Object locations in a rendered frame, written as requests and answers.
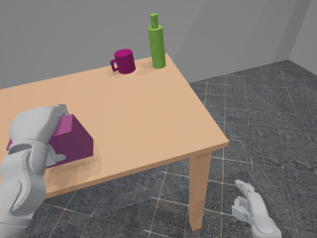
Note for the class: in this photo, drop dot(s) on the table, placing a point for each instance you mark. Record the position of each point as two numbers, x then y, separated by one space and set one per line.
138 121

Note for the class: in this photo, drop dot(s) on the right robot forearm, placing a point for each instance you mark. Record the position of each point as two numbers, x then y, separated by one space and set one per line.
264 227

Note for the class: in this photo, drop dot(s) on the left robot forearm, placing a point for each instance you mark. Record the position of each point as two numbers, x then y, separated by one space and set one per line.
22 187

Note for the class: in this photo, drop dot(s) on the sponge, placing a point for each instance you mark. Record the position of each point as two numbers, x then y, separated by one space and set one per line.
69 139

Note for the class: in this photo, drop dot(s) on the robot right hand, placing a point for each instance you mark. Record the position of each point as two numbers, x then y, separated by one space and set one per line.
245 209

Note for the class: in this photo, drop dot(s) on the robot left hand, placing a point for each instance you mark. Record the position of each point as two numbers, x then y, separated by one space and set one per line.
39 124

